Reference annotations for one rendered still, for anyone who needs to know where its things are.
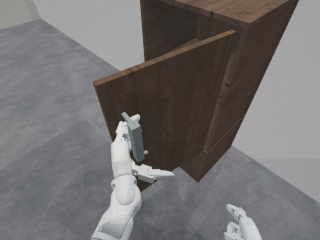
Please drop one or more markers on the handle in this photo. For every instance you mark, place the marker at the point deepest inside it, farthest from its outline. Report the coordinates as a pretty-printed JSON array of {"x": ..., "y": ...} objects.
[{"x": 135, "y": 135}]

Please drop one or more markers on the robot left forearm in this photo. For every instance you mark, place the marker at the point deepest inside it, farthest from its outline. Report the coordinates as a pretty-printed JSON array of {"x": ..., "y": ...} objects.
[{"x": 117, "y": 222}]

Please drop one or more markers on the robot right hand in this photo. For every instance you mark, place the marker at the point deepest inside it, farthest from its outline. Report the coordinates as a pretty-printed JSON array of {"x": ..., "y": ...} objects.
[{"x": 246, "y": 230}]

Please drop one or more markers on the cupboard door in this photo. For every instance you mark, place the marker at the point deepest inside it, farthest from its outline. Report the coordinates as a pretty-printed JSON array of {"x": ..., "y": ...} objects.
[{"x": 175, "y": 95}]

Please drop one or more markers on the robot left hand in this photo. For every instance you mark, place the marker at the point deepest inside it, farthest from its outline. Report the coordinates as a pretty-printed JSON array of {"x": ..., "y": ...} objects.
[{"x": 121, "y": 160}]

